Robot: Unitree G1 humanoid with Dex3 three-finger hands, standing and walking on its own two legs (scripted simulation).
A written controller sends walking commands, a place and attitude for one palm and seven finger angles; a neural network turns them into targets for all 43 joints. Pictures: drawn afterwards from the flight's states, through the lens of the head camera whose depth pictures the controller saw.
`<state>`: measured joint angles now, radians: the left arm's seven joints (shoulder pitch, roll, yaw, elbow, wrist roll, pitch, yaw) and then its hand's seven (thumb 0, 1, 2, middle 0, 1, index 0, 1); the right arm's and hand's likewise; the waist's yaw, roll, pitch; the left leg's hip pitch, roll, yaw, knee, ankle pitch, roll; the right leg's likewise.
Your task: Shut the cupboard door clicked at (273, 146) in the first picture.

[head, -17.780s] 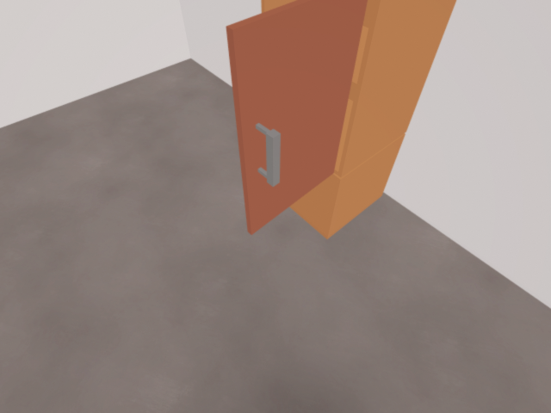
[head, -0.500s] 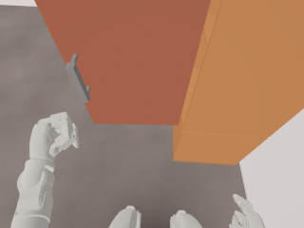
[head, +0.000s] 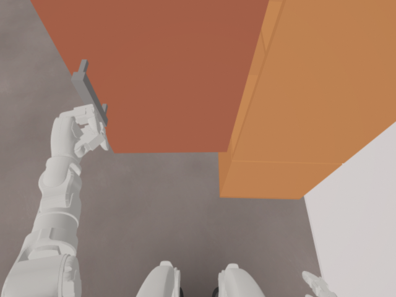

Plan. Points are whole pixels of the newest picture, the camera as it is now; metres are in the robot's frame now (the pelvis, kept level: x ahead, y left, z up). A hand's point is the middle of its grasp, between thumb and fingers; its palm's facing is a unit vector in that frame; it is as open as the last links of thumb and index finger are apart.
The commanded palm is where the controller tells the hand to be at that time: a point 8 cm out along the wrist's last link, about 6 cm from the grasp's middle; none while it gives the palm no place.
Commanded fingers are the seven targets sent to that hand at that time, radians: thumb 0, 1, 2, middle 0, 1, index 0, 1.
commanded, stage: bring the fist close to the handle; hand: left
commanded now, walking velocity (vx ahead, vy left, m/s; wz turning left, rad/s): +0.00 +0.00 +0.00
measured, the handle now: (93, 95) +0.52 +0.24 +0.05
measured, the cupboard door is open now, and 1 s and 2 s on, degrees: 93 87 75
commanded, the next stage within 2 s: push the door shut along its arc in 0.38 s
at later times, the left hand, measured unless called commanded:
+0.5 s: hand (101, 131) +0.42 +0.20 +0.05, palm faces +0.05 -1.00 -0.04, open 3.1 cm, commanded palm +0.40 +0.25 +0.05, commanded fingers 0.00 0.90 0.90 -1.30 -1.50 -1.30 -1.50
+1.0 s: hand (108, 110) +0.48 +0.20 +0.05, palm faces -0.07 -1.00 -0.02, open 3.2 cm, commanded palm +0.47 +0.24 +0.05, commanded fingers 0.00 0.90 0.90 -1.30 -1.50 -1.30 -1.50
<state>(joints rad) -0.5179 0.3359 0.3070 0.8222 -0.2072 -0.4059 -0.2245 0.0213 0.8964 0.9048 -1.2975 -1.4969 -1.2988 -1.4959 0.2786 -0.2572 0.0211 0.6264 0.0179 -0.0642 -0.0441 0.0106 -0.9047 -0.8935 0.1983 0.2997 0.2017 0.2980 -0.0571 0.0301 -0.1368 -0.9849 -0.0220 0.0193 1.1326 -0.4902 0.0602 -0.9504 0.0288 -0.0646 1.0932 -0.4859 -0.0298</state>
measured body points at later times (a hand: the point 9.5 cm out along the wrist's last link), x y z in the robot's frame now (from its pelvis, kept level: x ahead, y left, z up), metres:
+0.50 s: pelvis +0.00 +0.00 +0.00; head +0.11 +0.01 +0.44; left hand +0.42 +0.26 +0.06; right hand +0.09 -0.27 -0.12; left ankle +0.02 +0.08 -0.65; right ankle +0.02 -0.11 -0.65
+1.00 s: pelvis +0.00 -0.01 -0.01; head +0.14 +0.01 +0.42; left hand +0.48 +0.25 +0.06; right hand +0.04 -0.28 -0.13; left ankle +0.02 +0.08 -0.65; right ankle +0.02 -0.11 -0.65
